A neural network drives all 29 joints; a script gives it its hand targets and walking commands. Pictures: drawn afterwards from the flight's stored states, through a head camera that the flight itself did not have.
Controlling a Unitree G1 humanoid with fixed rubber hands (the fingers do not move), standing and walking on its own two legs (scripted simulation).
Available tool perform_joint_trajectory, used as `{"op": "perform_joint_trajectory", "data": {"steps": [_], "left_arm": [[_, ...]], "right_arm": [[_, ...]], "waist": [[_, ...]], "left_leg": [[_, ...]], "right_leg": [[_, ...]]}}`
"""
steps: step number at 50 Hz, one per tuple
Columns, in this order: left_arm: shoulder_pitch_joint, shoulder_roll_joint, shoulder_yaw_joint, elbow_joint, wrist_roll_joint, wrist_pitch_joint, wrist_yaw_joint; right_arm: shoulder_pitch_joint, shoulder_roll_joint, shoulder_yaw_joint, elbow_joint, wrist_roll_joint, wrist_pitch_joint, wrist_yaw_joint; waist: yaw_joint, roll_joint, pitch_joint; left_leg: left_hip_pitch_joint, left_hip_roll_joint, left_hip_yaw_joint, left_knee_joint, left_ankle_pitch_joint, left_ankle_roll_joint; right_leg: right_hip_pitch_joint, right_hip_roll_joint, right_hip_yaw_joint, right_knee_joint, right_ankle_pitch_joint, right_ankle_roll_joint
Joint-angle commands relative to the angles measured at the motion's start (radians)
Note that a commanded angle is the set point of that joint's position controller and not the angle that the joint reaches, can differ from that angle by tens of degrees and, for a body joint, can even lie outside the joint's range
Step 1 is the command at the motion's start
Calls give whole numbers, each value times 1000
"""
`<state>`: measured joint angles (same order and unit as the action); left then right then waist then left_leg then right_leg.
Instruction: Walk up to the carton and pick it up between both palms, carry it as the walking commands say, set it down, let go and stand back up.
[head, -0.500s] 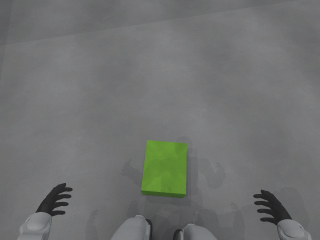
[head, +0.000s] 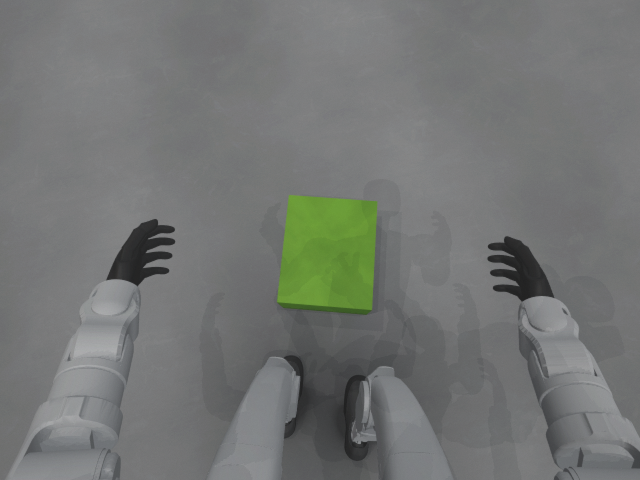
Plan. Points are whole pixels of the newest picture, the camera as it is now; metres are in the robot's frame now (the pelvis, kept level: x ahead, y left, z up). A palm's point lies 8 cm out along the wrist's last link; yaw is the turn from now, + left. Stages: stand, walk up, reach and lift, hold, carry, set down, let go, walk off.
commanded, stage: reach and lift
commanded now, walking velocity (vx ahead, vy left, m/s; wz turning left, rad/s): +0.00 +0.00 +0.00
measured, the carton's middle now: (328, 256) +0.50 +0.02 -0.63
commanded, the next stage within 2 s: none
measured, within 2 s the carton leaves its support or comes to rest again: neither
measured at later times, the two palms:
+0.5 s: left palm (176, 190) +0.48 +0.25 -0.15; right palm (473, 198) +0.48 -0.20 -0.14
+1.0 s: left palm (222, 215) +0.48 +0.21 -0.25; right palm (457, 219) +0.48 -0.20 -0.23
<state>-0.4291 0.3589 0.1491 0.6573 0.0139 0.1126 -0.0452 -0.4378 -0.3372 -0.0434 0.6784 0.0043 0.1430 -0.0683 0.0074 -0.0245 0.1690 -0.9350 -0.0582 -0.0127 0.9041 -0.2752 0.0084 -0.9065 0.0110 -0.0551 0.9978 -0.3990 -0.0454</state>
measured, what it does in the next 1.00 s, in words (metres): lowers itself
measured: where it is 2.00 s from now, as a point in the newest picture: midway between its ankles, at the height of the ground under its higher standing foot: (321, 421)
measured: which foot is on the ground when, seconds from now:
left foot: down 0.00-1.00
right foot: down 0.00-1.00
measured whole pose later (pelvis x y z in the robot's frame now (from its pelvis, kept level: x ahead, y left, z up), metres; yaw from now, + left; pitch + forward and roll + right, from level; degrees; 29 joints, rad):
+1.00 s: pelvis -0.04 +0.02 -0.10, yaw -2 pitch +49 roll +0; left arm -1.12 0.32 0.30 0.83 0.01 0.11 0.00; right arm -1.16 -0.30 -0.21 0.80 0.06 0.14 -0.06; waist -0.02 -0.02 0.01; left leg -1.82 -0.03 0.00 1.21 -0.25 0.01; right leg -1.78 0.03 -0.05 1.28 -0.35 -0.05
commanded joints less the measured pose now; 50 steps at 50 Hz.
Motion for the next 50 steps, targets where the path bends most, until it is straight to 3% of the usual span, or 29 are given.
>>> {"op": "perform_joint_trajectory", "data": {"steps": [1,5,8,11,13,18,23,27,29,32,38,41,43,46,50], "left_arm": [[-450,303,157,93,-73,54,-58],[-670,306,175,112,-53,70,-48],[-760,303,207,111,-42,68,-25],[-789,292,225,94,-47,56,2],[-783,283,233,77,-54,43,21],[-788,193,202,-5,-86,2,60],[-827,55,129,-34,-94,-26,74],[-795,-62,101,34,-75,-24,66],[-771,-91,112,78,-63,-20,57],[-771,-66,160,100,-49,-23,46],[-863,101,242,-11,-38,-48,48],[-932,170,235,-25,-51,-54,44],[-1009,208,222,-10,-61,-47,38],[-1141,263,224,61,-72,-25,35],[-1177,298,263,262,-58,16,48]], "right_arm": [[-441,-20,-121,-131,98,78,-46],[-592,-61,-185,-40,70,108,-60],[-676,-76,-204,14,76,113,-58],[-733,-102,-207,21,93,94,-48],[-750,-125,-218,3,100,70,-42],[-747,-152,-269,-36,116,4,-26],[-716,-101,-290,32,134,-50,14],[-698,-63,-292,139,125,-65,56],[-698,-49,-292,163,118,-66,72],[-748,-53,-303,119,106,-72,79],[-890,-72,-280,-83,96,-76,49],[-966,-53,-236,-124,97,-61,24],[-1030,-56,-226,-105,95,-42,4],[-1121,-83,-217,-17,96,0,-19],[-1153,-104,-210,175,95,58,-35]], "waist": [[-4,-108,-615],[-25,-48,-677],[-13,-8,-785],[5,18,-1014],[13,29,-1182],[-30,81,-1424],[-70,169,-1398],[-68,238,-1256],[-55,239,-1207],[-33,200,-1220],[-2,46,-1480],[6,-35,-1517],[2,-58,-1478],[6,-49,-1368],[32,-52,-1131]], "left_leg": [[-97,64,-15,75,-88,39],[-74,61,-7,100,-104,23],[-22,50,3,104,-88,14],[71,35,12,112,10,8],[140,23,12,119,153,8],[276,11,-25,153,490,3],[501,53,-118,211,745,-5],[585,91,-184,247,799,-34],[555,98,-194,258,766,-43],[420,86,-164,265,702,-43],[0,33,-38,284,541,-19],[-291,19,15,303,357,4],[-433,14,35,329,204,13],[-539,14,48,396,21,12],[-625,18,54,476,-140,9]], "right_leg": [[372,-66,265,-116,11,98],[252,-35,220,-90,-76,97],[183,-16,182,-62,-34,93],[192,1,142,-20,138,83],[222,16,113,8,324,74],[144,35,99,44,614,57],[-303,48,93,22,518,37],[-687,44,88,-8,379,34],[-790,37,91,-12,346,35],[-744,27,100,4,394,39],[-201,22,132,123,660,55],[45,12,164,198,669,64],[93,8,179,225,562,66],[-23,12,200,255,265,62],[-246,18,213,296,-107,66]]}}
